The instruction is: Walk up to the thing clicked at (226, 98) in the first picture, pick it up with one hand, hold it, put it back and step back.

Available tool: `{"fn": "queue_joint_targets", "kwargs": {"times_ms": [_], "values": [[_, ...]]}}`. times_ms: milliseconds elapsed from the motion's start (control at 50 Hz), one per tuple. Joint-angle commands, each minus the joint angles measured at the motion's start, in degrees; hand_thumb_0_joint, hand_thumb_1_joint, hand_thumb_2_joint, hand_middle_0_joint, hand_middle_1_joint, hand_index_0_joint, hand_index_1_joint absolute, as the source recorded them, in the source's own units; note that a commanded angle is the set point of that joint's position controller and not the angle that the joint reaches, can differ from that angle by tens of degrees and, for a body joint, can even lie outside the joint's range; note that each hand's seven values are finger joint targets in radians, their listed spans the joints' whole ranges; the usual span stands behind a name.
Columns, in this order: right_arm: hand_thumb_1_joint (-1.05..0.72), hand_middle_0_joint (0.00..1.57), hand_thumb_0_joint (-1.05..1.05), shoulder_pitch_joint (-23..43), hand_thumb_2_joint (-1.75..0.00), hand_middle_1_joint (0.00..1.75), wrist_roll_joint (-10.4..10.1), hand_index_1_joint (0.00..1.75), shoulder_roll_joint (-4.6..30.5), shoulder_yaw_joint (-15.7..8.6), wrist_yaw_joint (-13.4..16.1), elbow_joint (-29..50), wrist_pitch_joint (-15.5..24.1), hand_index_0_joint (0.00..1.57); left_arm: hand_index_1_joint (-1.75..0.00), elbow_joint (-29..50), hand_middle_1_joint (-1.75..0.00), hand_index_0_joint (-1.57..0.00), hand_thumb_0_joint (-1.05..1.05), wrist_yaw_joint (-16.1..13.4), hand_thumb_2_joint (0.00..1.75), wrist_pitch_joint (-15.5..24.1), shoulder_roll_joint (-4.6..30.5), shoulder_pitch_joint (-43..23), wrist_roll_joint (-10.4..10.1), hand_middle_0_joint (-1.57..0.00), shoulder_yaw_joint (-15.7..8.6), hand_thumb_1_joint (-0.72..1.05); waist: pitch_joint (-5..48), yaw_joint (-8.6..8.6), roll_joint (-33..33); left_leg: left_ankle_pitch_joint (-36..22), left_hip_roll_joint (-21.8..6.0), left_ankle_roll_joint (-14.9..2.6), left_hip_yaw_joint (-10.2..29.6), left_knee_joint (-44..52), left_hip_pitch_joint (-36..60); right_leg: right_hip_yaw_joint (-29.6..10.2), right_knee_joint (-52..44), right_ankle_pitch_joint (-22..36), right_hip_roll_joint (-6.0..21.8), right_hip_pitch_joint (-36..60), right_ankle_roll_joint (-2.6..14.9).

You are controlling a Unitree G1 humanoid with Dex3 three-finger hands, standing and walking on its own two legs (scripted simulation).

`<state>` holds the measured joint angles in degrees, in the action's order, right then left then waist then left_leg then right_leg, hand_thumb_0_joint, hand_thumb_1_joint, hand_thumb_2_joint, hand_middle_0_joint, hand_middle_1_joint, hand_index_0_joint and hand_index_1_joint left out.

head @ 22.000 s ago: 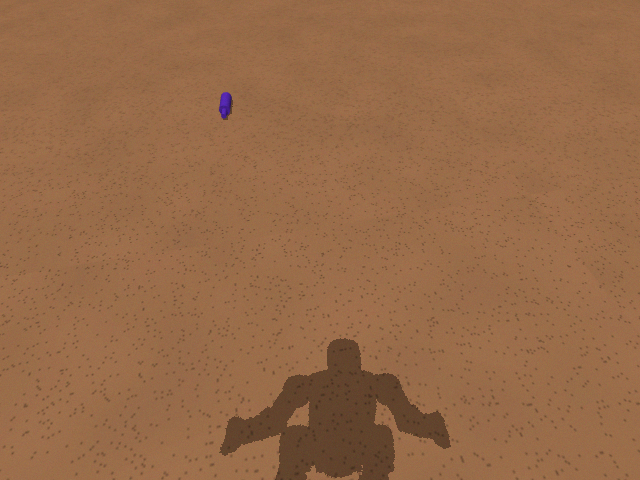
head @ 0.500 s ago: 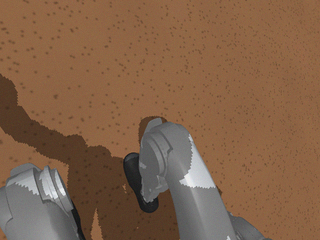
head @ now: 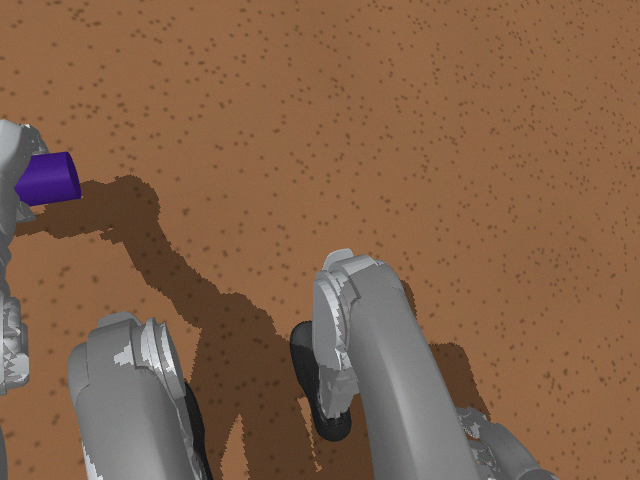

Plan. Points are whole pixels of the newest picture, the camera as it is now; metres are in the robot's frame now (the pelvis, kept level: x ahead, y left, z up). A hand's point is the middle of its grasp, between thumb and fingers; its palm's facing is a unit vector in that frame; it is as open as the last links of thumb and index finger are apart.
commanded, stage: lift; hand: left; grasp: from above
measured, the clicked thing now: out of the picture +0.50 +0.29 -0.19
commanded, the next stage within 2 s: hold in 1.78 s
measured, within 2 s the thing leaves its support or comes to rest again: neither
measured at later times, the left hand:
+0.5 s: hand out of the picture +0.46 +0.27 -0.08, palm faces -0.48 -0.04 -0.88, open 8.8 cm
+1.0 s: hand out of the picture +0.38 +0.28 +0.12, palm faces -0.44 -0.10 -0.89, open 8.8 cm
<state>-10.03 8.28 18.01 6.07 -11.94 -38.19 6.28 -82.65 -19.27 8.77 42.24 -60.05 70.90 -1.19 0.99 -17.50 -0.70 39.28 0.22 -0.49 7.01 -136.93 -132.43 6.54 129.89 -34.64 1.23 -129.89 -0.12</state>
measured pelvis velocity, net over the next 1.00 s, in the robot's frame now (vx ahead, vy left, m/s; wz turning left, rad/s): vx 0.01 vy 0.01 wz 0.09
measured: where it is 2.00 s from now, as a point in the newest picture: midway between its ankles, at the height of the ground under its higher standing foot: (260, 433)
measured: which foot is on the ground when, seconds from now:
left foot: down 0.00-1.00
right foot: down 0.00-1.00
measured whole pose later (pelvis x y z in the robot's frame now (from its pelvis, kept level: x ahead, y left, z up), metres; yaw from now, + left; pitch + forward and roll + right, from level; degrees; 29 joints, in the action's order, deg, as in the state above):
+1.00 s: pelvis +0.01 +0.01 +0.21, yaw +5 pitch +28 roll -4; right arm -9.5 -1.3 14.0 -1.4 0.4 -38.8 -2.1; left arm -47.3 -5.9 1.9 29.1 -30.0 58.4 6.3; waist 10.5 -6.4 -2.7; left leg 34.8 -0.4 -1.2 2.5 -97.1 -90.8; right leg 2.8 92.8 -31.4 0.8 -89.8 -0.9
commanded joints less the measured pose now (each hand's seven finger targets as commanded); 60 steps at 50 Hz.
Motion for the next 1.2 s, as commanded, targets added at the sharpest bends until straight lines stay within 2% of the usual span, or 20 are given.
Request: {"fn": "queue_joint_targets", "kwargs": {"times_ms": [0,40,100,120,160,260,340,380,480,520,600,620,680,740,780,800,880,1020,1100,1180], "values": [[-0.9,0.2,0.0,-14.4,-0.9,0.3,-0.7,0.3,14.8,-5.2,1.5,-0.1,-1.0,0.2,-0.42,10.7,-0.4,-1.11,0.0,-1.6,0.61,0.0,14.0,-22.2,-1.1,-1.14,-2.0,0.72,42.5,-1.42,-19.0,-8.9,1.2,-1.06,-4.5,15.8,26.8,2.1,-13.6,8.1,-2.6,24.7,2.71],[-0.93,0.2,0.0,-14.5,-0.91,0.3,-1.2,0.3,14.9,-5.6,2.2,-0.4,-1.5,0.2,-0.45,10.6,-0.45,-1.16,0.0,-1.3,0.55,0.0,13.8,-21.9,-0.9,-1.16,-1.7,0.75,42.3,-0.95,-18.3,-8.9,1.1,-1.12,-4.6,16.0,27.5,2.1,-14.3,8.1,-2.6,23.7,2.88],[-0.88,0.2,0.0,-15.4,-0.89,0.3,-1.6,0.3,14.5,-6.2,2.7,-0.3,-2.0,0.2,-0.35,12.3,-0.35,-1.04,0.0,-0.3,0.52,-0.4,13.8,-20.7,-1.3,-1.06,-1.8,0.65,44.8,-0.18,-18.6,-10.9,1.3,-1.18,-5.1,16.6,29.2,1.6,-14.8,10.0,-2.5,26.0,2.8],[-0.92,0.2,0.0,-15.5,-0.91,0.3,-1.9,0.3,13.9,-6.1,2.9,-0.6,-2.3,0.2,-0.41,14.0,-0.41,-1.12,0.0,-0.1,0.51,-0.6,14.7,-21.0,-1.5,-1.12,-2.2,0.71,46.7,0.82,-19.9,-11.6,1.2,-1.12,-5.4,17.6,30.2,1.4,-14.7,10.8,-2.4,27.2,2.66],[-0.91,0.2,0.0,-15.7,-0.91,0.3,-2.2,0.3,13.9,-6.8,3.1,-0.6,-2.8,0.2,-0.4,13.3,-0.41,-1.13,0.0,1.0,0.5,-1.1,12.4,-19.5,-2.5,-1.12,-1.5,0.76,46.7,0.6,-19.6,-12.2,1.1,-1.1,-5.5,18.4,31.1,1.3,-15.4,11.3,-2.4,27.3,2.81],[-0.91,0.2,0.0,-15.4,-0.91,0.3,-3.6,0.3,13.7,-8.2,4.2,-0.5,-4.4,0.2,-0.4,16.7,-0.41,-1.13,0.0,4.0,0.5,-1.9,12.2,-17.0,-3.7,-1.13,-1.7,0.77,46.3,2.62,-19.0,-10.4,1.4,-1.07,-5.0,21.3,32.8,0.9,-17.1,9.2,-2.0,25.8,3.28],[-0.91,0.2,0.0,-15.0,-0.91,0.3,-4.5,0.3,12.9,-9.2,4.9,0.5,-5.3,0.2,-0.4,21.0,-0.41,-1.14,0.0,6.0,0.5,-1.7,10.0,-13.6,-4.5,-1.13,-0.9,0.78,45.4,3.85,-18.0,-8.3,1.3,-1.08,-4.9,24.7,34.8,0.3,-19.1,7.3,-2.0,27.1,3.26],[-0.91,0.2,0.0,-14.5,-0.91,0.3,-5.0,0.3,12.7,-9.7,5.6,0.9,-5.8,0.2,-0.4,25.5,-0.4,-1.13,0.0,6.6,0.51,-1.4,11.4,-14.3,-5.3,-1.13,-1.8,0.77,46.9,4.3,-16.9,-7.3,1.4,-1.34,-4.8,25.8,35.5,-0.2,-20.8,6.4,-1.9,28.1,3.05],[-0.91,0.2,0.0,-14.1,-0.9,0.3,-6.0,0.3,11.1,-10.1,6.7,1.6,-6.1,0.2,-0.43,30.5,-0.44,-1.13,0.0,8.2,0.54,-1.6,7.2,-9.3,-7.8,-1.12,0.3,0.77,48.7,5.16,-13.7,-8.0,1.1,-1.88,-5.4,29.2,38.0,-1.1,-24.9,7.8,-2.1,34.2,2.29],[-0.9,0.2,0.0,-13.6,-0.9,0.3,-6.4,0.3,11.1,-10.4,7.2,1.9,-6.3,0.2,-0.43,33.2,-0.44,-1.12,0.0,8.4,0.54,-1.8,8.3,-8.3,-8.2,-1.11,-0.2,0.77,48.5,6.02,-13.6,-8.0,1.2,-1.87,-5.3,30.9,39.0,-1.5,-26.3,7.6,-2.0,35.5,2.31],[-0.9,0.2,0.0,-11.9,-0.9,0.3,-7.1,0.3,10.7,-11.0,8.5,2.7,-6.7,0.2,-0.41,37.3,-0.42,-1.11,0.0,9.2,0.51,-2.5,7.5,-6.2,-9.5,-1.1,0.0,0.76,47.8,7.2,-13.7,-5.0,0.9,-1.69,-4.1,36.1,44.0,-1.7,-29.7,5.5,-2.0,37.9,2.15],[-0.9,0.2,0.0,-11.6,-0.9,0.3,-7.2,0.3,10.4,-11.0,8.7,2.7,-6.7,0.2,-0.42,35.8,-0.43,-1.11,0.0,9.6,0.52,-3.0,5.0,-3.3,-9.7,-1.1,1.1,0.75,47.0,7.06,-13.5,-5.7,0.7,-1.44,-3.6,37.5,45.9,-1.5,-30.1,6.4,-2.1,38.2,2.03],[-0.9,0.2,0.0,-10.7,-0.9,0.3,-7.9,0.3,9.7,-11.1,9.6,3.0,-7.0,0.2,-0.44,38.2,-0.45,-1.11,0.0,9.8,0.53,-4.0,3.8,-0.1,-10.4,-1.1,1.6,0.77,47.4,8.03,-13.0,-7.5,0.5,-1.22,-2.6,41.2,51.0,-1.4,-32.4,8.0,-2.1,41.1,1.98],[-0.9,0.2,0.0,-9.4,-0.9,0.3,-8.6,0.3,9.4,-11.5,10.5,3.0,-7.3,0.2,-0.45,42.2,-0.46,-1.12,0.0,9.6,0.54,-4.8,4.7,0.9,-10.4,-1.11,0.5,0.78,48.3,9.17,-13.4,-10.2,0.5,-0.95,-2.0,44.8,56.4,-1.7,-35.3,9.6,-1.8,44.0,1.9],[-0.9,0.2,0.0,-9.0,-0.9,0.3,-8.8,0.3,8.5,-11.3,10.9,3.0,-7.4,0.2,-0.45,42.9,-0.46,-1.13,0.0,9.9,0.55,-5.5,2.6,2.5,-11.3,-1.12,1.4,0.79,45.0,8.47,-11.9,-9.8,0.4,-1.09,-2.4,47.2,57.5,-2.0,-38.8,9.3,-1.9,46.8,1.66],[-0.9,0.2,0.0,-8.2,-0.9,0.3,-9.1,0.3,8.4,-11.5,11.3,3.1,-7.4,0.2,-0.44,44.4,-0.45,-1.14,0.0,9.9,0.57,-5.7,4.0,2.9,-11.5,-1.13,0.8,0.79,46.4,9.06,-11.5,-9.4,0.5,-1.14,-2.6,48.5,59.0,-2.2,-40.2,9.1,-2.1,49.4,1.66],[-0.9,0.2,0.0,-6.8,-0.9,0.3,-9.6,0.3,6.9,-11.2,12.4,3.2,-7.5,0.2,-0.44,44.6,-0.44,-1.15,0.0,10.6,0.57,-6.8,1.3,10.5,-12.6,-1.15,1.9,0.8,43.3,9.87,-8.2,-10.2,0.5,-1.36,-4.0,53.1,62.4,-3.2,-47.0,9.0,-2.2,56.7,1.38],[-0.89,0.2,0.0,-5.7,-0.9,0.3,-10.5,0.3,5.3,-10.7,14.9,2.2,-6.7,0.2,-0.42,48.7,-0.41,-1.15,0.0,10.7,0.57,-7.2,-1.8,12.9,-13.6,-1.16,4.3,0.8,36.6,10.45,-7.7,-9.4,-0.4,-0.74,-3.5,64.1,73.1,-4.0,-57.2,8.3,-2.9,65.1,1.38],[-0.89,0.2,0.0,-4.5,-0.9,0.3,-10.8,0.3,5.0,-10.3,15.7,1.2,-5.7,0.2,-0.38,45.2,-0.37,-1.14,0.0,9.5,0.54,-7.6,-3.6,15.0,-13.9,-1.14,5.4,0.77,30.7,11.11,-6.4,-6.3,-0.7,-0.49,-2.3,70.9,77.5,-4.5,-62.6,6.1,-3.2,68.6,1.21],[-0.9,0.2,0.0,-5.1,-0.9,0.3,-10.9,0.3,4.4,-10.4,16.1,0.7,-4.7,0.2,-0.39,42.7,-0.37,-1.12,0.0,9.1,0.54,-7.3,-5.6,17.7,-13.5,-1.13,6.8,0.74,29.0,11.73,-4.7,-11.3,-0.2,-0.56,-4.1,74.0,81.4,-5.5,-68.4,9.2,-3.1,75.5,1.39]]}}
